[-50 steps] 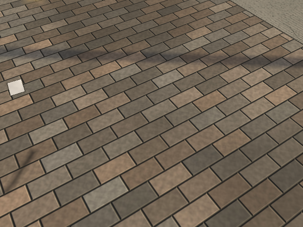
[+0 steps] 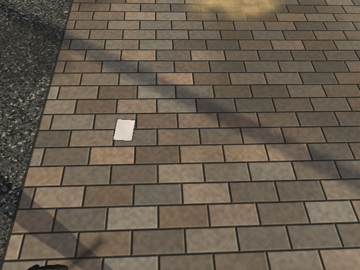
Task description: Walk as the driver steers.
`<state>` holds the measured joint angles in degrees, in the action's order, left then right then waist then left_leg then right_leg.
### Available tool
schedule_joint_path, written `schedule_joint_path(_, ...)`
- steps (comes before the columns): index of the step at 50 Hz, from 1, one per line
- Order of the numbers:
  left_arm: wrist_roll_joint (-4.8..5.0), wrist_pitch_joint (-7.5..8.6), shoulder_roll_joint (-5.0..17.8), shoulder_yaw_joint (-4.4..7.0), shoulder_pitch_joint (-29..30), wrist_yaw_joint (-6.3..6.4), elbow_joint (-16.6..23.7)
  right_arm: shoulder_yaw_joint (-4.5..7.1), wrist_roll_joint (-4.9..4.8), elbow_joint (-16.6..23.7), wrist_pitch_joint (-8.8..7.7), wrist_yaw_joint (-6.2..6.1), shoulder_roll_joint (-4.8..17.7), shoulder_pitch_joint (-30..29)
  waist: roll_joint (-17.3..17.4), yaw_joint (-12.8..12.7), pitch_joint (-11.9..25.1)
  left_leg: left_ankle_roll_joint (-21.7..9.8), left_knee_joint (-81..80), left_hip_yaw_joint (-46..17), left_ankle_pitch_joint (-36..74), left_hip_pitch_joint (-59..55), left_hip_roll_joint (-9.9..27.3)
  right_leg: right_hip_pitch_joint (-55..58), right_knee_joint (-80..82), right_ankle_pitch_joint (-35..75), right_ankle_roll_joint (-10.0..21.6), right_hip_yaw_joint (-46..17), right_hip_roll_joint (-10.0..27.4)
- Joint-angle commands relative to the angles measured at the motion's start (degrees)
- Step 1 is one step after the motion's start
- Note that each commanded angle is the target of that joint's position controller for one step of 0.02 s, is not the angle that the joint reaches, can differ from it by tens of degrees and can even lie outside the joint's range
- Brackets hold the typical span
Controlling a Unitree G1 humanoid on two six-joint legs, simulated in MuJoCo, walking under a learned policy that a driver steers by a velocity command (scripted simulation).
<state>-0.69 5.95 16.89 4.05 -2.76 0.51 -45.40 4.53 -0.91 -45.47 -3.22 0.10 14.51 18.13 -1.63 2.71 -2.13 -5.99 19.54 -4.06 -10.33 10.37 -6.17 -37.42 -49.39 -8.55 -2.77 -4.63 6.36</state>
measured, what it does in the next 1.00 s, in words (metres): walks ahead: right foot, then left foot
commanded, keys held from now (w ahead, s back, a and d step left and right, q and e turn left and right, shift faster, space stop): w+q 0.24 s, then w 0.16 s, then w+e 0.60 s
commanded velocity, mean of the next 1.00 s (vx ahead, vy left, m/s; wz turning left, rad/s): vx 0.50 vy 0.00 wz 0.05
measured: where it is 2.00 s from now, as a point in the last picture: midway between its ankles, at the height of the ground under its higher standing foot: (199, 137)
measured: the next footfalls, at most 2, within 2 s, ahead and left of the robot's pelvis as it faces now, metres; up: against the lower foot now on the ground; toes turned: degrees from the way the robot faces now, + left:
right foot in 0.22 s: +0.32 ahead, -0.14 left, +0.00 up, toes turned +11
left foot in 0.68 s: +0.50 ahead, +0.16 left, +0.00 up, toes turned +8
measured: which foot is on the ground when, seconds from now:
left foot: down 0.00-0.22, up 0.24-0.66, down 0.68-1.00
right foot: up 0.00-0.20, down 0.22-0.70, up 0.72-1.00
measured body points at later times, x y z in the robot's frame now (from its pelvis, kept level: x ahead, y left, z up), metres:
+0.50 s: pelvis +0.28 -0.04 +0.00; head +0.31 -0.04 +0.45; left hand +0.24 +0.24 -0.13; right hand +0.51 -0.25 -0.10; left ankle +0.34 +0.14 -0.69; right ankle +0.28 -0.15 -0.75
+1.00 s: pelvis +0.52 +0.05 +0.00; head +0.54 +0.05 +0.45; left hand +0.70 +0.31 -0.10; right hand +0.56 -0.24 -0.12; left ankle +0.46 +0.16 -0.75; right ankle +0.66 -0.12 -0.68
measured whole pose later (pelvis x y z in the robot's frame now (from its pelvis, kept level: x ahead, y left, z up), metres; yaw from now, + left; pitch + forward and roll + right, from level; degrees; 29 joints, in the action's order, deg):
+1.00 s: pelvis +0.52 +0.05 +0.00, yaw -2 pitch +1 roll +2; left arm 1.2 1.7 17.7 4.2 -9.1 -1.3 -42.6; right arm 4.7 0.6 -47.4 -5.3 -0.2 15.6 18.9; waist -2.8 3.5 -0.5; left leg -0.5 14.5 10.1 -13.5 2.3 -0.3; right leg -40.4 -50.6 -3.4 -0.6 -2.5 6.3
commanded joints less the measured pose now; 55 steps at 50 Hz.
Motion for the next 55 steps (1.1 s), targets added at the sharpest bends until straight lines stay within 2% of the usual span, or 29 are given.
schedule_joint_path(1, 0.15, 0.47, 2.14, 0.08, 4.41, -0.37, 4.21, 2.65, -0.32, 4.17, -0.59, -1.05, 10.41, -0.94, 5.26, -0.06, 1.80, -7.52, -6.59, -9.05, 10.52, 3.94, 11.01, 5.29, 12.52, 11.65, -0.84, 2.35, -3.57)
schedule_joint_path(4, 1.02, 0.92, 2.87, 0.02, 8.26, -1.07, 6.12, 2.67, -0.52, 3.18, -0.26, -1.02, 10.34, 1.82, 6.61, 1.67, 1.35, -6.32, -4.96, -11.78, 6.58, 2.85, 12.05, 7.97, 18.38, 14.96, -0.28, 1.97, -5.31)
schedule_joint_path(7, 1.20, 1.72, 5.12, 0.63, 8.21, -1.78, 6.94, 2.56, -0.61, 2.89, 0.30, -1.39, 9.76, 2.94, 7.59, 1.07, 1.81, -5.58, 0.30, -16.80, 5.69, -2.84, 14.20, 8.68, 22.02, 9.99, 1.21, 0.41, -5.77)
schedule_joint_path(9, 1.27, 2.39, 6.36, 1.24, 4.13, -1.90, 6.17, 2.59, -0.39, 3.41, 0.71, -1.63, 9.78, 1.99, 9.56, -1.41, 2.82, -4.63, 4.36, -19.12, 8.90, -4.25, 14.43, 13.74, 23.56, 5.40, 2.97, 1.16, -6.27)
schedule_joint_path(10, 0.88, 2.71, 7.76, 2.06, -1.49, -1.64, 4.75, 2.09, -0.27, 4.05, 0.75, -1.56, 8.51, 1.07, 9.38, -4.35, 5.75, -3.10, 9.73, -18.00, 12.51, -3.00, 11.84, 22.09, 25.33, 5.92, 4.63, 1.74, -6.04)
schedule_joint_path(11, -0.21, 2.93, 10.48, 2.90, -9.93, -1.25, 3.80, 0.91, 0.35, 5.32, 0.54, -1.25, 5.63, 0.23, 5.87, -8.31, 13.21, -1.00, 23.41, -14.35, 9.22, 3.14, 8.58, 36.59, 23.25, 4.44, 8.18, -4.74, 1.47)
schedule_joint_path(12, -1.10, 2.22, 15.44, 4.23, -17.52, -0.98, 2.26, -0.19, -0.82, 6.71, -0.03, -1.22, 1.80, 7.91, -10.64, -6.46, 22.30, 3.66, 43.68, -6.49, -12.79, 23.35, 0.17, 58.47, 26.14, -5.41, 17.42, -28.95, 15.37)
schedule_joint_path(13, 0.53, 1.82, 11.59, 3.40, -18.04, -1.50, 1.48, 0.00, -1.57, 6.11, -0.31, -1.30, 5.78, 9.55, -14.97, -6.35, 21.99, 4.32, 53.19, -6.82, -23.52, 32.89, 2.96, 59.61, 31.40, -18.77, 19.21, -42.16, 18.66)
schedule_joint_path(14, 1.04, 1.44, 6.97, 2.14, -15.13, -1.46, 2.32, 1.05, -1.54, 5.77, -0.14, -1.25, 9.98, 4.85, -8.09, -7.57, 13.27, 4.54, 56.35, -7.14, -18.70, 35.77, 5.58, 52.28, 32.86, -22.29, 16.62, -34.31, 15.86)
schedule_joint_path(15, 0.56, 0.87, 5.39, 1.51, -12.32, -1.44, 2.63, 1.04, -0.83, 6.39, 0.06, -1.30, 9.96, 0.80, -3.65, -7.13, 8.15, 4.62, 55.80, -4.79, -14.35, 34.50, 7.57, 44.48, 33.37, -17.18, 14.63, -26.01, 13.12)
schedule_joint_path(16, 0.14, 0.53, 4.26, 1.03, -10.18, -1.55, 2.27, 1.01, -0.07, 7.23, -0.04, -1.17, 9.04, -1.99, -2.26, -6.06, 3.92, 4.54, 52.65, -4.29, -11.65, 33.08, 8.86, 37.26, 34.88, -10.90, 14.30, -20.43, 10.63)
schedule_joint_path(17, -0.30, 0.59, 3.31, 0.57, -9.19, -1.53, 2.02, 1.09, 0.01, 7.49, 0.01, -0.91, 8.09, -2.40, -3.13, -4.56, 2.44, 4.23, 49.77, -4.34, -9.84, 30.50, 10.36, 32.92, 36.23, -6.45, 13.83, -16.28, 8.73)
schedule_joint_path(19, 0.05, 0.95, 3.38, 0.58, -9.28, -1.65, 1.11, 0.58, -0.43, 7.33, 0.27, -0.53, 5.67, -1.23, -4.30, -3.16, 2.28, 4.21, 45.19, -2.96, -9.01, 27.39, 11.20, 29.51, 38.50, -1.18, 14.42, -11.48, 7.20)
schedule_joint_path(22, 1.10, 1.15, 6.24, 1.24, -10.74, -1.57, -0.20, -0.40, 0.84, 9.25, -0.10, -0.35, 3.95, -5.44, -2.89, -3.18, 1.69, 5.21, 35.11, -0.23, -4.24, 27.99, 12.63, 28.77, 40.82, 6.36, 16.45, -8.10, 7.28)
schedule_joint_path(24, 1.65, 0.50, 7.37, 1.50, -11.43, -1.30, -0.47, -1.10, 0.90, 10.14, -0.90, 0.05, 2.99, -9.36, -2.41, -4.22, 1.45, 5.74, 26.26, 1.26, 1.72, 25.41, 12.07, 27.80, 41.06, 8.46, 15.74, -4.99, 5.47)
schedule_joint_path(29, 2.60, -0.93, 9.21, 1.87, -17.27, -0.96, -2.34, -1.12, -0.13, 11.97, -2.06, 1.12, 4.17, -17.39, -3.17, -6.74, 0.79, 6.95, 13.03, 2.64, 8.67, 18.50, 8.34, 28.89, 38.19, 7.87, 13.98, -4.79, 5.51)
schedule_joint_path(32, 2.79, -1.80, 9.69, 1.94, -17.36, -0.55, -2.77, -0.05, -0.37, 11.61, -2.78, 1.32, 6.61, -14.89, -4.23, -3.44, 2.04, 5.11, 7.24, 2.42, 7.03, 10.39, 7.56, 29.75, 33.29, 6.59, 11.66, -7.07, 6.52)
schedule_joint_path(33, 2.53, -1.90, 8.83, 1.58, -17.48, -0.47, -2.74, 0.91, -0.07, 10.08, -2.82, 0.93, 8.25, -10.14, -3.83, -0.98, 4.55, 3.89, 5.87, 3.14, 6.12, 2.32, 6.90, 28.12, 28.29, 10.50, 10.32, -5.93, 4.57)
schedule_joint_path(34, 1.91, -1.70, 6.19, 0.63, -17.01, -0.57, -2.12, 2.14, 0.77, 8.68, -2.90, 0.31, 11.07, -2.56, -2.02, 2.79, 9.80, 1.54, 6.78, -0.49, 6.22, -9.80, 11.39, 22.89, 16.96, 9.05, 8.16, -3.23, 1.13)
schedule_joint_path(35, 0.84, -1.03, 1.03, -0.89, -18.98, -0.51, -0.16, 3.31, 2.13, 8.11, -2.37, -0.37, 15.92, 5.28, 9.14, 4.52, 18.47, -3.78, 7.46, -16.82, 4.03, -28.96, 25.27, 5.90, -3.32, -7.43, 4.30, 2.37, -5.44)
schedule_joint_path(36, 2.22, -0.30, 1.18, -1.17, -21.72, -0.33, 0.82, 3.14, 1.94, 7.01, -1.77, -0.08, 15.56, 7.64, 19.68, 3.72, 22.61, -8.76, 0.49, -34.92, -6.43, -31.49, 31.82, -4.82, -16.26, -26.26, 3.55, 0.34, -7.42)
schedule_joint_path(37, 3.30, -0.43, 6.39, 0.37, -19.60, -0.28, 0.59, 1.91, 1.20, 6.87, -1.80, 0.14, 11.40, 5.30, 13.24, 3.56, 15.53, -7.49, -1.44, -30.92, -12.70, -25.84, 29.48, -8.92, -22.24, -23.05, 3.70, -2.40, -4.18)
schedule_joint_path(38, 3.31, -0.78, 6.90, 0.63, -16.43, -0.32, 1.36, 1.07, 0.74, 7.01, -1.87, 0.24, 8.98, 2.00, 11.18, 2.59, 9.86, -5.88, -2.76, -23.05, -11.87, -19.33, 27.28, -9.74, -22.67, -18.24, 3.97, -1.17, -2.28)
schedule_joint_path(39, 2.69, -1.26, 6.32, 0.73, -15.09, -0.27, 1.46, 0.48, 1.00, 6.92, -2.08, 0.52, 7.25, -1.75, 8.76, 0.79, 6.40, -5.13, -4.93, -17.76, -8.27, -12.91, 24.94, -7.81, -21.04, -14.12, 3.77, -0.68, -0.61)
schedule_joint_path(41, 2.39, -2.72, 4.55, 0.90, -15.40, -0.51, 1.61, 0.14, 1.45, 6.38, -2.70, 0.69, 5.34, -6.30, 9.81, -2.33, 2.57, -4.30, -8.80, -9.44, -0.70, -4.39, 22.30, -3.03, -17.70, -9.30, 3.28, -1.17, 1.62)
schedule_joint_path(44, 2.20, -3.96, 2.57, 0.64, -13.55, -0.75, 3.09, 0.91, 1.74, 4.96, -3.59, 0.22, 6.45, -6.89, 6.87, -3.46, 1.23, -5.12, -11.37, -1.79, 8.91, -2.24, 22.18, -3.37, -14.76, -3.78, 2.04, -1.20, 1.89)
schedule_joint_path(48, 1.90, -3.87, 1.29, -0.04, -8.06, -1.90, 5.40, 1.68, 1.60, 3.18, -3.33, -0.57, 8.60, -5.60, 5.00, -2.18, -0.04, -4.15, -12.06, 6.90, 12.69, -3.52, 20.91, -2.68, -1.62, 7.21, 1.93, 0.54, 1.30)
schedule_joint_path(52, 1.80, -3.85, 1.20, -0.54, -0.45, -3.32, 8.61, 2.49, 0.61, 1.53, -2.46, -0.93, 11.01, -2.58, 4.06, 0.52, -2.29, -2.79, -11.61, 11.39, 12.34, -7.18, 22.10, -1.12, 8.23, 9.50, 3.67, 4.20, 0.17)
schedule_joint_path(55, 1.79, -4.04, 2.58, -0.14, 1.98, -4.04, 10.77, 3.11, -0.35, 0.41, -1.31, -0.93, 12.57, -1.29, 4.52, 0.42, -2.71, -1.36, -7.49, 13.36, 19.40, -12.81, 23.62, -0.62, 11.66, 3.41, 6.15, 6.60, -1.36)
